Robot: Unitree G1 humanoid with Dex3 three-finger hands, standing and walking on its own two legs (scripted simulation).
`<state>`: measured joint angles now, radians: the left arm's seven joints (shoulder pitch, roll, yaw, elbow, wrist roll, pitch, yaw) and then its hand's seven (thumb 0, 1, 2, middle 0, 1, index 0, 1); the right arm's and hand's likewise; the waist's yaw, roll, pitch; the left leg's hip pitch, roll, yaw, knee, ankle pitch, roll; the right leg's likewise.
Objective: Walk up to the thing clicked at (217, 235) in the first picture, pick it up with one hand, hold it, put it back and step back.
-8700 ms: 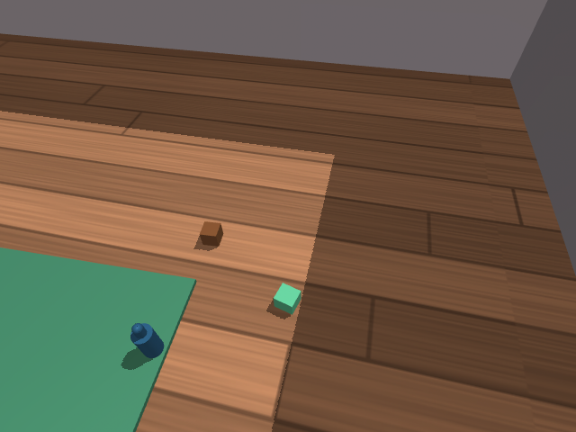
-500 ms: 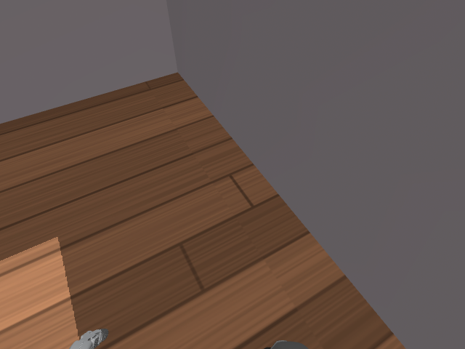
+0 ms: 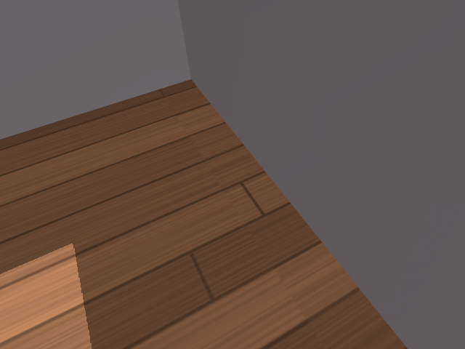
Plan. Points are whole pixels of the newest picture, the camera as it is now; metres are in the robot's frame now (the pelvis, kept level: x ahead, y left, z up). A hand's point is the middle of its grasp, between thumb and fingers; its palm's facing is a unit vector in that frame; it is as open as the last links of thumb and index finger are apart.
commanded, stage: walk up
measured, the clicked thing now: out of the picture -0.12 +0.91 -0.74
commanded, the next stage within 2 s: stand in 0.54 s
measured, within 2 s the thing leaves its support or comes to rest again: neither
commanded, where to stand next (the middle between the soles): +0.04 +0.00 m, yaw +1 degrees
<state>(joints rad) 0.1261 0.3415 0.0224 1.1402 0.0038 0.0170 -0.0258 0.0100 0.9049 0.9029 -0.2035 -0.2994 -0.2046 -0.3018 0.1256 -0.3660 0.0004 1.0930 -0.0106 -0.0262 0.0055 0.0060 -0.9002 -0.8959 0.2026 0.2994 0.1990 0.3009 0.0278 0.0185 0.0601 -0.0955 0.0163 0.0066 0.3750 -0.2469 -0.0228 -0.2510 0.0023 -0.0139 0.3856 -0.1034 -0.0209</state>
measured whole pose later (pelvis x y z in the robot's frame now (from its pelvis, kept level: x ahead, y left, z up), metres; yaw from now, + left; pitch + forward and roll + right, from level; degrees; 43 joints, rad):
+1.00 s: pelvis +0.03 +0.00 +0.00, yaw +1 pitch -2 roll +0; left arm 0.09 0.34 0.01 1.14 0.00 -0.01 -0.01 0.01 0.90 0.90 -0.20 -0.30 -0.21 -0.30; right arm 0.15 -0.35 0.00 1.13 -0.02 -0.01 0.01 0.01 -0.90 -0.90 0.20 0.30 0.20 0.30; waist 0.00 0.02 0.04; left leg -0.03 0.02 -0.01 0.31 -0.25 -0.02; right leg -0.20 0.00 -0.03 0.36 -0.13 -0.02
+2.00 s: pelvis +0.00 -0.07 -0.01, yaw +26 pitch -3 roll +2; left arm 0.08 0.36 0.06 0.80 0.04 0.05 -0.04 0.01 0.90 0.90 -0.20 -0.30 -0.21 -0.30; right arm 0.23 -0.42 -0.08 0.79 -0.03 0.04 0.03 0.01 -0.90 -0.90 0.20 0.30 0.20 0.30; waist 0.01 -0.04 0.17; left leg -0.41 0.02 0.02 0.85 -0.35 0.02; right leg -0.22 -0.08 -0.19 0.60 -0.33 -0.05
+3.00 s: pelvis -0.01 -0.08 -0.02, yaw +66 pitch -3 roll +0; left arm 0.30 0.43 0.05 0.78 0.01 0.04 -0.02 0.01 0.90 0.90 -0.20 -0.30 -0.21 -0.30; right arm 0.28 -0.39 -0.04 0.76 -0.02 -0.02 0.01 0.01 -0.90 -0.90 0.20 0.30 0.20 0.30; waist 0.03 -0.08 0.11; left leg -0.34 -0.03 -0.05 0.67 -0.29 0.02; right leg -0.41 -0.09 -0.05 1.05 -0.54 -0.02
